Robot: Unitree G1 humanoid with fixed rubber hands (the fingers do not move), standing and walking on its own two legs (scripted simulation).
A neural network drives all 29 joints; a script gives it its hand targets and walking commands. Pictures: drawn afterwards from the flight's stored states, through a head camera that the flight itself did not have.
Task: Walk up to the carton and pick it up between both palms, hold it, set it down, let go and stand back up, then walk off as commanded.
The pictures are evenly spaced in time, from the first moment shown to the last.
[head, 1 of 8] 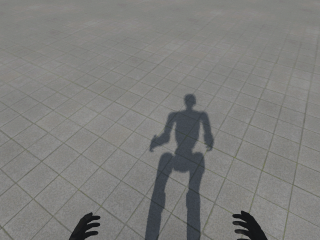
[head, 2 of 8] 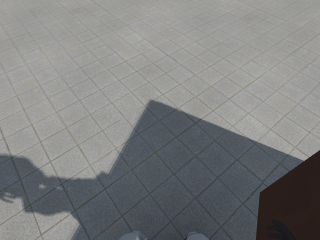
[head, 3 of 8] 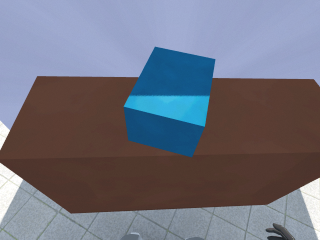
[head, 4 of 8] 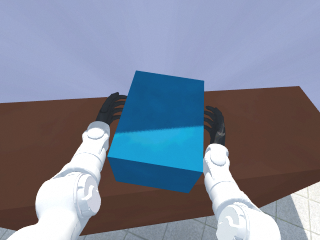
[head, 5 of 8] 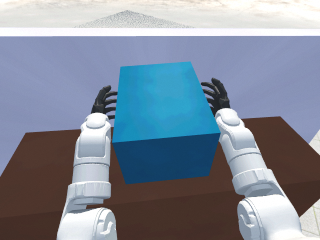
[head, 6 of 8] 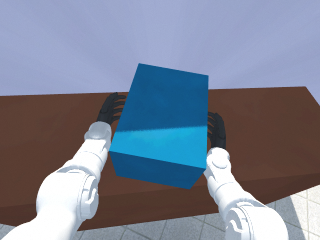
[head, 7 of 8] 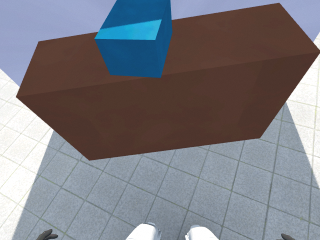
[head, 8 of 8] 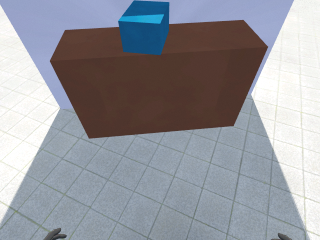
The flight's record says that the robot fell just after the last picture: no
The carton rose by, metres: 0.19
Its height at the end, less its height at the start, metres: +0.00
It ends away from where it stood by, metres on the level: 0.01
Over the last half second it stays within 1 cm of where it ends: yes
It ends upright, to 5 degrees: yes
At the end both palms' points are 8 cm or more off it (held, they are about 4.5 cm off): yes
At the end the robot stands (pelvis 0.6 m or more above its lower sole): yes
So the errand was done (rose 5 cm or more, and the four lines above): yes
